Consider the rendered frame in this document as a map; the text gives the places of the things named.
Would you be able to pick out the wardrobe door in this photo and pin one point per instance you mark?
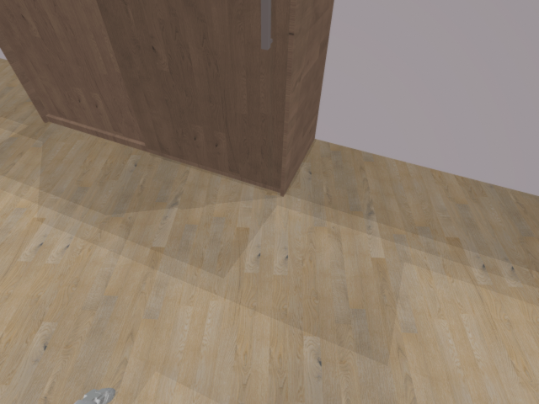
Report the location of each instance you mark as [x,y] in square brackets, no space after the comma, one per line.
[65,51]
[201,87]

